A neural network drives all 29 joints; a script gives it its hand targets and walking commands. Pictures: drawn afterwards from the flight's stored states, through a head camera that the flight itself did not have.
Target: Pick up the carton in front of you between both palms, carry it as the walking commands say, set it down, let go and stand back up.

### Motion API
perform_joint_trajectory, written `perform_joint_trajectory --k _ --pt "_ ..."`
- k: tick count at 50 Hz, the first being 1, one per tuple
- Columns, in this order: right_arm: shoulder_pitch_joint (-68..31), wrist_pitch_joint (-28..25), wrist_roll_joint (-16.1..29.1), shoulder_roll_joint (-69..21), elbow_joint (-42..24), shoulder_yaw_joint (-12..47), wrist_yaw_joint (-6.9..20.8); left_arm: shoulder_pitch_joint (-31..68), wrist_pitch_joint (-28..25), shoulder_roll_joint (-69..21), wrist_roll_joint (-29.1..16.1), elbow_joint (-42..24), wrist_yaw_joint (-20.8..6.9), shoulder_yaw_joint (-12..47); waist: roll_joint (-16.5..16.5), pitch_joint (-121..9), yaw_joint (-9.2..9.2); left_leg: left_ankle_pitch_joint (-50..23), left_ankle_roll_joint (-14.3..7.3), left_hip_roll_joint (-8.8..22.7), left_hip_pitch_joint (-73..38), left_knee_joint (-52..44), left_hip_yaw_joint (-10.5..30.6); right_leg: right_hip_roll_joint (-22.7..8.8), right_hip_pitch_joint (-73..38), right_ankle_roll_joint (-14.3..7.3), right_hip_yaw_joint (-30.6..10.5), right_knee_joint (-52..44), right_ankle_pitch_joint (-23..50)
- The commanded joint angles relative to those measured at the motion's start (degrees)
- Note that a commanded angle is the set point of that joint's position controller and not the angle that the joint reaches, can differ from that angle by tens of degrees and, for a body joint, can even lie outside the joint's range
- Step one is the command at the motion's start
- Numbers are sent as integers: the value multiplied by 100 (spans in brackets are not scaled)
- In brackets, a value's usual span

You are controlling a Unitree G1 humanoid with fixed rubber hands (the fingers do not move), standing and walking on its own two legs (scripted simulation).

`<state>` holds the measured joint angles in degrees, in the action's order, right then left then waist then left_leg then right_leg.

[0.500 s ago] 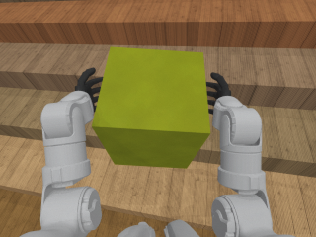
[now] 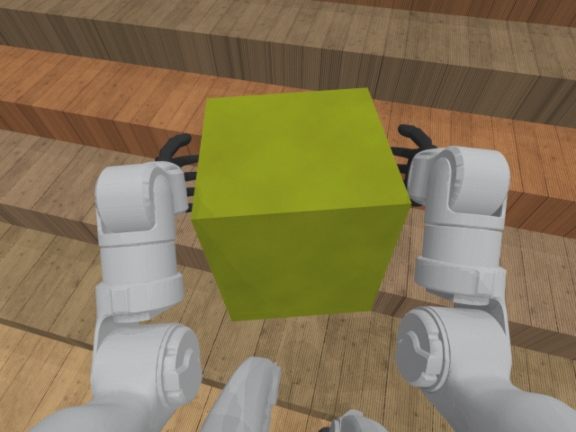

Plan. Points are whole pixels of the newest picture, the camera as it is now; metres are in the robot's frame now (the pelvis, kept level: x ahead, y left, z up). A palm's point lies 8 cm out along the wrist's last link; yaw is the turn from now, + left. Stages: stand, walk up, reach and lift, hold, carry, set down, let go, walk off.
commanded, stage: carry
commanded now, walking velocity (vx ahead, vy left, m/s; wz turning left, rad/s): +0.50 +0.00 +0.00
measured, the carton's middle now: (294, 212) +0.40 +0.04 +0.07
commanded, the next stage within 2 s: none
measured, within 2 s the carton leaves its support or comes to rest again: neither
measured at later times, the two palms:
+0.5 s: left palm out of the picture +0.71 +0.07 +0.29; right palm out of the picture +0.66 -0.22 +0.27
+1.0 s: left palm out of the picture +0.95 +0.05 +0.43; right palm out of the picture +0.99 -0.25 +0.44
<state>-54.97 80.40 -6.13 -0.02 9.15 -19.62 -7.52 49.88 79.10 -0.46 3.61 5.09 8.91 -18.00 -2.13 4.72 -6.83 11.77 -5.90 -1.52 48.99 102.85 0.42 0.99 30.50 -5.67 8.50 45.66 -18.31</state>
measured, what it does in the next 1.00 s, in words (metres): climbs: left foot 0.15 m higher, then right foot 0.15 m higher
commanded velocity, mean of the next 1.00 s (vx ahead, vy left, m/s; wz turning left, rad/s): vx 0.50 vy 0.00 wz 0.00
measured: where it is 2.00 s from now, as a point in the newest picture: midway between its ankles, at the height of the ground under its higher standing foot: (373, 54)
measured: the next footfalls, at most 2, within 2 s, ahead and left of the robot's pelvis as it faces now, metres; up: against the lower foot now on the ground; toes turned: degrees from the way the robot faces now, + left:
left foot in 0.34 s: +0.44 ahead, +0.06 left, +0.15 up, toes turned +5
right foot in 0.82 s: +0.71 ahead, -0.24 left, +0.31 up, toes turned -7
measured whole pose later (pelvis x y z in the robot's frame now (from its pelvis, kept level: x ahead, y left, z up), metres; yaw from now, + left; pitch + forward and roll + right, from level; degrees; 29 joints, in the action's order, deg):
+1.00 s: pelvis +0.60 -0.14 +0.30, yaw -1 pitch +3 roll -3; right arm -48.6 78.7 -6.8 1.0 11.1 -19.9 -5.0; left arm 47.4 76.7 0.3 1.2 12.5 10.9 -11.7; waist -2.9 -0.1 -8.8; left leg 9.2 -4.9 -2.5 38.8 100.1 3.0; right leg 0.1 32.8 -3.8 9.2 48.5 -18.6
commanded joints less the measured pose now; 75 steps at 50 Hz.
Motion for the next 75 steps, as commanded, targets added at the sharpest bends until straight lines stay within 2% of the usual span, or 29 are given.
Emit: perform_joint_trajectory --k 1,6,11,14,16,17,18,19,22,24,29,32,36,39,41,42,43,44,46,49,53,57,62,64,68,70,71,72,75 --pt "-4041 -341 1681 -5585 -833 2901 838 5848 -156 -6685 -3283 -1260 -1633 3753 180 -3474 358 477 -87 344 1108 -676 -8 -1408 -3530 -847 -2747 -1899 1521" --pt "-3290 -282 1456 -5265 -481 3165 786 5265 -120 -6127 -3048 -1011 -1647 3786 508 -3491 -69 1155 -226 404 3604 1502 -439 -1798 -5566 -1176 -2835 -2093 2762" --pt "-3480 -124 1644 -5128 -79 3240 772 4980 -19 -5771 -2938 -243 -1711 3466 575 -2359 284 1364 -103 701 2477 -776 -909 -1314 -3943 -795 -1790 -3388 2613" --pt "-3651 -59 1995 -5471 234 3314 822 4816 38 -5627 -2758 68 -1692 3118 1570 -3013 631 465 -432 -320 -1131 -3231 -2017 -910 -2717 -426 -199 -2815 9531" --pt "-4039 -96 2363 -5960 -11 3520 901 4697 33 -5690 -2469 235 -1675 2918 1974 -3914 1428 -52 -506 -492 -2577 -4641 -1747 -1277 -3359 -201 3 -989 11128" --pt "-4152 -164 2531 -6187 -109 3618 962 4677 -6 -5762 -2416 260 -1679 2905 1415 -4410 1754 -303 -465 -540 -3862 -5966 -1152 -1011 -3109 -114 -65 555 9862" --pt "-4084 -282 2648 -6304 -149 3680 1039 4633 -85 -5900 -2280 273 -1693 2852 -326 -4716 1643 -2519 -1495 1193 -5695 -7155 2305 19 -734 550 -431 3449 3862" --pt "-3782 -404 2812 -6542 4 3794 1102 4217 -97 -5846 -2078 417 -1679 2732 -1226 -5396 1571 -4343 -2514 2005 -6175 -7728 4642 986 109 815 -1395 6543 903" --pt "-4893 -651 3542 -7208 -930 4194 1327 4313 -266 -5560 -1688 -24 -1569 2486 591 -3927 1274 -595 -1464 1617 -5424 -7494 3510 241 2027 55 -1888 6892 518" --pt "-5290 -734 3876 -7403 -1201 4377 1428 4209 -350 -5277 -1521 -126 -1449 2434 747 -3444 1011 436 -946 1478 -4773 -7764 2553 -128 1925 -130 -1707 6255 620" --pt "-4809 -710 3736 -7071 -902 4099 1465 3831 -384 -5199 -1416 21 -1301 2724 -39 -3267 1345 -1612 -1216 1822 -5566 -8181 1794 -264 3244 -163 -741 6218 -287" --pt "-4321 -559 3417 -6665 -651 3773 1469 3963 -246 -5235 -1528 71 -1237 2950 -229 -3033 1639 -818 -1255 2217 -7127 -8332 2113 -567 5739 -235 -1126 7791 -1620" --pt "-4197 -364 3169 -6188 -383 3435 1554 4192 -112 -5208 -1619 242 -1122 3100 -310 -2548 1100 116 -618 1423 -5319 -9511 566 -872 4048 -19 -359 5234 -901" --pt "-3954 -210 2870 -5923 -21 3123 1533 4475 -21 -5592 -2065 399 -1138 3275 -1477 -2839 613 -5575 -525 1081 -3449 -9291 -1004 -135 52 -177 629 2486 310" --pt "-3830 -174 2627 -5781 141 2947 1492 4332 -61 -5974 -2309 538 -1187 3305 -1689 -3903 -402 -8656 -206 1175 -4687 -6792 -1357 530 -1043 -137 1096 1089 512" --pt "-3801 -182 2474 -5783 243 2851 1466 4518 -111 -6125 -2417 480 -1238 3336 -875 -4424 -558 -7198 143 885 -4415 -5073 -982 373 -2118 -214 2 -150 722" --pt "-3443 -250 2220 -5799 320 2738 1439 4472 -186 -6241 -2592 485 -1318 3366 772 -4668 -136 -2120 689 205 -2320 -3185 -442 -1243 -3312 -859 -3685 -1484 2173" --pt "-3246 -295 2006 -5702 450 2628 1390 4654 -279 -6501 -2843 324 -1407 3446 1788 -5046 9 -75 718 -383 -1499 -698 532 -1834 -3514 -1583 -5426 -2196 3301" --pt "-3571 -413 1909 -5758 158 2659 1277 5462 -445 -6920 -3258 -299 -1595 3673 856 -4483 145 -76 279 -251 -541 554 893 -1634 -3420 -1356 -4446 -1482 2406" --pt "-4064 -498 2006 -5796 -511 2897 1112 5807 -547 -7109 -3480 -818 -1707 3797 775 -3615 378 -113 -67 184 206 182 663 -1418 -3054 -743 -3383 -1702 411" --pt "-3702 -511 2017 -5697 -754 3270 967 5123 -459 -6763 -3280 -794 -1636 3747 281 -3453 257 537 -50 393 935 -939 209 -1720 -3790 -832 -2807 -2093 1176" --pt "-3315 -353 2074 -5556 -502 3513 970 4475 -277 -6088 -2854 -520 -1563 3577 928 -3302 -56 1426 -244 456 3201 1534 -108 -2150 -5084 -1286 -2932 -2446 1876" --pt "-3705 -161 2265 -5399 -110 3487 964 4668 -75 -5606 -2693 -166 -1599 3276 578 -1914 266 1610 -86 841 3651 619 -535 -1539 -3840 -532 -1737 -3485 -56" --pt "-3941 -129 2395 -5563 -48 3490 945 4720 -19 -5528 -2686 -31 -1612 3120 1057 -1744 441 1269 -33 850 1290 -1485 -1102 -1196 -2249 -683 -896 -4716 1172" --pt "-3915 -138 2716 -6183 264 3477 968 4490 56 -5560 -2357 404 -1612 2710 2290 -3703 1526 52 -384 -317 -2441 -3701 -1940 -1260 -2993 -345 389 -2028 10158" --pt "-4267 -268 2952 -6520 -57 3559 1080 4508 -41 -5592 -2192 452 -1614 2618 1386 -4261 1966 -292 -76 -454 -4320 -6642 -792 -851 -2669 55 54 1056 7628" --pt "-4410 -368 3114 -6590 -128 3691 1148 4188 -127 -5791 -1942 461 -1577 2557 -1234 -4853 1386 -2726 -1252 1834 -6147 -7427 3376 348 -44 649 -554 3839 1011" --pt "-4407 -444 3327 -6965 -167 3773 1236 3971 -173 -5421 -1631 512 -1499 2346 -892 -5518 1259 -2073 -1593 1806 -5834 -7665 4168 475 -71 443 -1813 5719 847" --pt "-5186 -684 3709 -7213 -1085 3970 1414 4382 -285 -5587 -1620 -82 -1388 2529 -65 -3951 1055 -243 -1026 1580 -4936 -7437 2972 0 1514 -10 -1630 6073 965"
